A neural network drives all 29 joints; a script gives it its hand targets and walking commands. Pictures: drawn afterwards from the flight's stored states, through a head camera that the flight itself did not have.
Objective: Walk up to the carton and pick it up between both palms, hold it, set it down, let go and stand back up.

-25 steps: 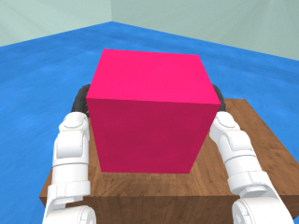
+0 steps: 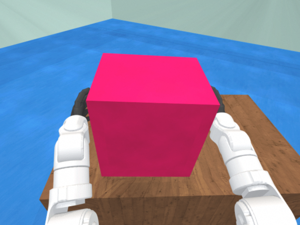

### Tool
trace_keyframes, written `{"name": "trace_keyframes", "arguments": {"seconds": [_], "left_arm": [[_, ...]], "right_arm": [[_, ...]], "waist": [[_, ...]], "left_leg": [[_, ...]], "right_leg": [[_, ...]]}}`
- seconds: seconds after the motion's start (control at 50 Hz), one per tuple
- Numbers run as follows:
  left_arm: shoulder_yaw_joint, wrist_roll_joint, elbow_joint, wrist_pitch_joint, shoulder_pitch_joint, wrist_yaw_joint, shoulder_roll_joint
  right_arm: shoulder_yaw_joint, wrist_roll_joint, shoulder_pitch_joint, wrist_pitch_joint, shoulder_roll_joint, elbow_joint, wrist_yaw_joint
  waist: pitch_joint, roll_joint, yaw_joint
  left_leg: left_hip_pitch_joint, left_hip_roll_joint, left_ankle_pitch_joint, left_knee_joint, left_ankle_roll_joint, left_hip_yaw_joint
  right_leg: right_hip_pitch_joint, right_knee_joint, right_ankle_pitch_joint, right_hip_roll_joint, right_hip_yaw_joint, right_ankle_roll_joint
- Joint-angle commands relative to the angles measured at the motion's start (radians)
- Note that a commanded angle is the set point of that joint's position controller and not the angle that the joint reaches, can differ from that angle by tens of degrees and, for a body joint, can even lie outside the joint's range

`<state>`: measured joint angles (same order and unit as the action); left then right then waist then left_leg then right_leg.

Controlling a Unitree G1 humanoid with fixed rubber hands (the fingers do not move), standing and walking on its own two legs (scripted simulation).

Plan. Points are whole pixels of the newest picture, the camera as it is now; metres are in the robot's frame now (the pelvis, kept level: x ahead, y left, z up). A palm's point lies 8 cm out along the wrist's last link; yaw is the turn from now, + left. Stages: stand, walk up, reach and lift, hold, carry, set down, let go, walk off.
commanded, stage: hold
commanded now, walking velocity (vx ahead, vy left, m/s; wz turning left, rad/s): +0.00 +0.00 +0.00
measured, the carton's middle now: (148, 117) +0.39 +0.01 +0.14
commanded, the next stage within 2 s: none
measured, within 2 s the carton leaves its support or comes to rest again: neither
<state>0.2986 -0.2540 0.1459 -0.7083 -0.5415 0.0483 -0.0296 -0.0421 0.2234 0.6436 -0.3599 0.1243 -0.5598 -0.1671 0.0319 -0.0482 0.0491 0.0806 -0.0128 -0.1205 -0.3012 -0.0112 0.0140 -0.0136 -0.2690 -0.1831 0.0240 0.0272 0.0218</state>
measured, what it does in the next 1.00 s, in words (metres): stands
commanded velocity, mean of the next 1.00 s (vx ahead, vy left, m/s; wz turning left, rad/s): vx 0.00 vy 0.00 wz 0.00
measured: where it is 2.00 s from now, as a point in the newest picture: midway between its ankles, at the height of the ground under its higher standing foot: outside the picture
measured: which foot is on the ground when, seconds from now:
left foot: down 0.00-1.00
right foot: down 0.00-1.00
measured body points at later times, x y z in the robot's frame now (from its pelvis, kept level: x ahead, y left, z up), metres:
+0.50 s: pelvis -0.01 +0.00 +0.00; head -0.06 +0.03 +0.45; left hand +0.36 +0.19 +0.18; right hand +0.37 -0.16 +0.18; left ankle +0.03 +0.12 -0.75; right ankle -0.01 -0.10 -0.75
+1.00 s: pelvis +0.00 +0.00 +0.00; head -0.06 +0.03 +0.45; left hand +0.36 +0.19 +0.19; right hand +0.37 -0.16 +0.19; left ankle +0.03 +0.12 -0.75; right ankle -0.01 -0.10 -0.75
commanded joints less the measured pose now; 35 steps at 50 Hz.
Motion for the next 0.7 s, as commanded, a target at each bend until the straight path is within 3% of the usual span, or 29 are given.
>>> {"name": "trace_keyframes", "arguments": {"seconds": [0.0, 0.18, 0.32, 0.5, 0.68], "left_arm": [[-0.555, 0.233, -0.292, 0.126, -0.741, 0.125, 0.510], [-0.458, 0.163, -0.160, 0.095, -0.634, 0.158, 0.471], [-0.515, 0.198, -0.205, 0.113, -0.714, 0.141, 0.503], [-0.489, 0.172, -0.146, 0.095, -0.695, 0.129, 0.503], [-0.515, 0.192, -0.181, 0.111, -0.707, 0.117, 0.517]], "right_arm": [[0.446, 0.132, 0.836, 0.098, -0.605, 0.533, 0.106], [0.400, 0.062, 0.746, 0.061, -0.556, 0.396, 0.104], [0.406, 0.083, 0.809, 0.089, -0.580, 0.448, 0.111], [0.353, 0.049, 0.802, 0.090, -0.550, 0.350, 0.140], [0.378, 0.074, 0.826, 0.110, -0.560, 0.392, 0.135]], "waist": [[0.517, 0.075, 0.015], [0.329, 0.027, 0.008], [0.416, 0.082, 0.009], [0.355, 0.084, 0.004], [0.438, 0.085, 0.006]], "left_leg": [[-0.294, 0.063, 0.408, -0.082, -0.015, -0.011], [-0.206, 0.049, 0.184, 0.004, 0.011, -0.028], [-0.268, 0.046, 0.260, -0.033, -0.005, -0.018], [-0.246, 0.031, 0.159, 0.002, 0.007, -0.024], [-0.292, 0.037, 0.271, -0.038, -0.004, -0.018]], "right_leg": [[-0.004, -0.005, 0.473, 0.021, 0.027, -0.090], [0.019, 0.038, 0.266, 0.006, 0.017, -0.079], [0.060, 0.031, 0.263, 0.017, 0.033, -0.069], [0.113, 0.054, 0.112, 0.013, 0.036, -0.053], [0.080, 0.035, 0.222, 0.023, 0.038, -0.062]]}}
